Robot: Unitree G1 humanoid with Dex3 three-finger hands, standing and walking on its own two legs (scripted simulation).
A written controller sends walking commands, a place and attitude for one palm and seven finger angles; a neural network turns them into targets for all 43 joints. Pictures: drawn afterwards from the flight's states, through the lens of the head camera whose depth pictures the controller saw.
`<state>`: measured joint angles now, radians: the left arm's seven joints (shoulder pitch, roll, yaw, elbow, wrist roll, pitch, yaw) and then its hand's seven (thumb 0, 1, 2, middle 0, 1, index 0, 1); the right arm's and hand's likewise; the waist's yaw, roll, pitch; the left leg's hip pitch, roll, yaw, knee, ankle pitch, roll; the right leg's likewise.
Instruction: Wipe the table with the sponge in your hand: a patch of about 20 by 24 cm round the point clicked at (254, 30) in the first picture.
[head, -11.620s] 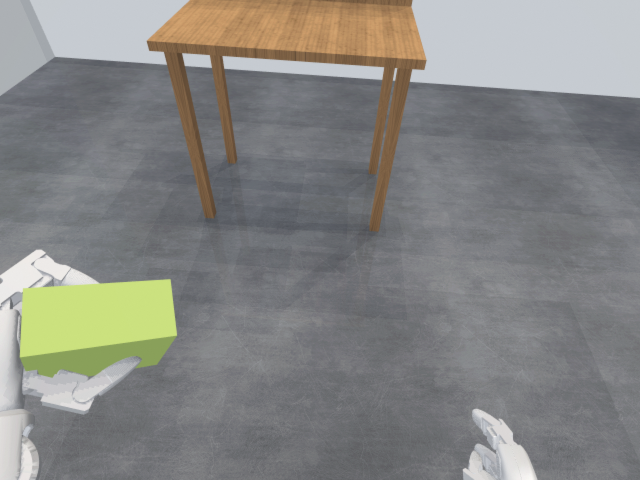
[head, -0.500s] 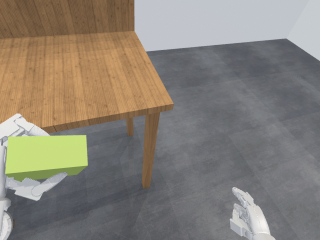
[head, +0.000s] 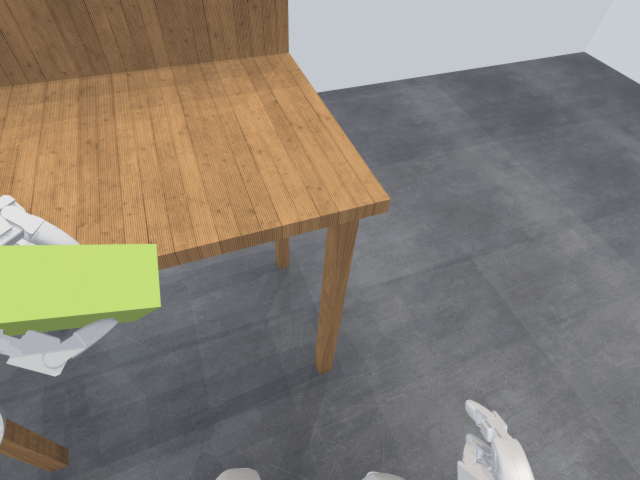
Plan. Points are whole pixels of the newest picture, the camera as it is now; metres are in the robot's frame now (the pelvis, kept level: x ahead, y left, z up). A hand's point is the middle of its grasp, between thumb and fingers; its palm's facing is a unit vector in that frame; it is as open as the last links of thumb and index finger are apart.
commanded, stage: shuffle to correct the standing spot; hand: left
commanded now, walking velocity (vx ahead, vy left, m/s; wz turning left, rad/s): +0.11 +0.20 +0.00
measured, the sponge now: (99, 289) +0.24 +0.22 +0.17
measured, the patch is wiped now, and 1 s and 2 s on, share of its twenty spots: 0.00 0.00 0.00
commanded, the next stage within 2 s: come to a stop and stand still in 1.32 s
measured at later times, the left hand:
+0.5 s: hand out of the picture +0.24 +0.32 +0.20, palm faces +0.43 -0.77 -0.47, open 9.7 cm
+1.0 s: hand out of the picture +0.25 +0.42 +0.20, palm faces +0.43 -0.76 -0.49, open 9.7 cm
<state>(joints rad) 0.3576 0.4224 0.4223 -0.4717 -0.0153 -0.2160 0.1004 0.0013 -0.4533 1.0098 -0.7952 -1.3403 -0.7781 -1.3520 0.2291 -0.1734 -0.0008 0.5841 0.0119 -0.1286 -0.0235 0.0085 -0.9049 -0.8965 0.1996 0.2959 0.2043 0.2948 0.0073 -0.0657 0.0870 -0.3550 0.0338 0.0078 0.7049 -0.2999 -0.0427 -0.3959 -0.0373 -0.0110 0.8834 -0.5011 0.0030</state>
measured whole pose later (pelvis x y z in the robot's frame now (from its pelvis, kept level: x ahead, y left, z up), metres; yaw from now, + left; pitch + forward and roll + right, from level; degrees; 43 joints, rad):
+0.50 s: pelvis +0.02 +0.09 +0.00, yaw +0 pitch -1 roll +2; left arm 0.42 0.39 0.40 -0.52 -0.01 -0.20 0.13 0.00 -0.45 1.01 -0.79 -1.34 -0.78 -1.35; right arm 0.19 -0.18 0.00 0.56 0.02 -0.14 0.00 0.01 -0.90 -0.90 0.20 0.30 0.20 0.29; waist 0.00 -0.01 0.06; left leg -0.39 0.01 0.10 0.70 -0.30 0.01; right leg -0.34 -0.04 -0.11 0.73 -0.39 -0.01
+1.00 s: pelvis +0.03 +0.17 +0.01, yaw +2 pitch -1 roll +1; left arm 0.43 0.41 0.41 -0.52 -0.01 -0.21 0.14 0.00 -0.45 1.01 -0.79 -1.34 -0.78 -1.35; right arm 0.21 -0.20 -0.02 0.59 0.02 -0.13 -0.01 0.01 -0.91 -0.90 0.20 0.30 0.20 0.29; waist -0.02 0.01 0.07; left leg -0.38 0.05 0.08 0.75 -0.35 -0.01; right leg -0.32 -0.04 -0.11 0.72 -0.36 -0.03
